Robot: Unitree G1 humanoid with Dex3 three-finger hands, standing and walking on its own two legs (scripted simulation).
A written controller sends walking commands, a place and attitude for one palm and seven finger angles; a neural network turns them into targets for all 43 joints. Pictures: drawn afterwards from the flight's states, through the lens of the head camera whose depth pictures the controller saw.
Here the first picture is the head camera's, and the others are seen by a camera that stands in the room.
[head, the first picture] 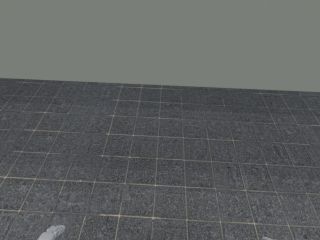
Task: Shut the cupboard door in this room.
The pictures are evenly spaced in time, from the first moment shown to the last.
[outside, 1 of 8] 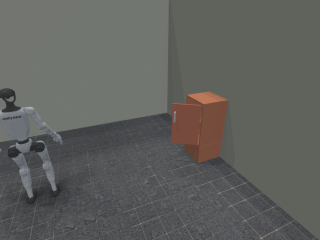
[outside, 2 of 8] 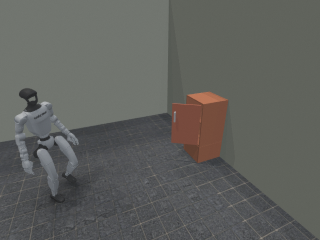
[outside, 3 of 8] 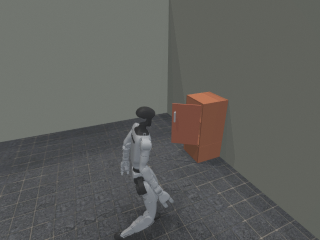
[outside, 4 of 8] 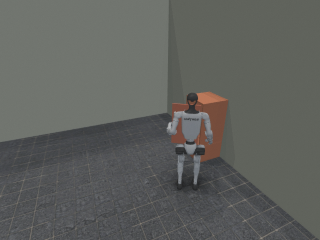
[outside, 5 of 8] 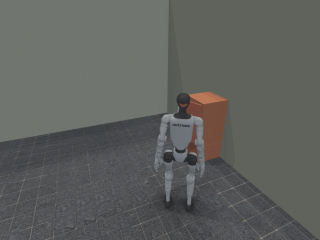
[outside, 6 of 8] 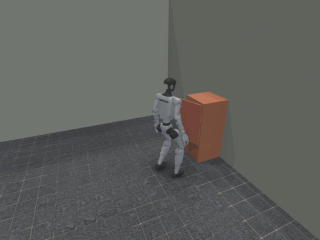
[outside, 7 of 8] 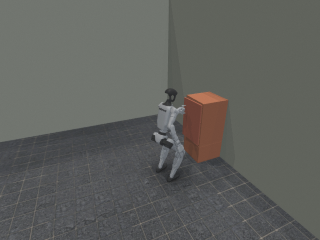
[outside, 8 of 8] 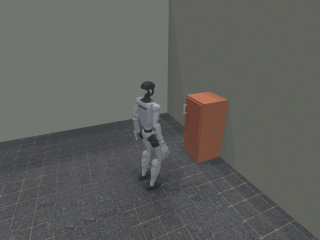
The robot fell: no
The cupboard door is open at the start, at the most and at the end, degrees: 56 56 0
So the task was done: yes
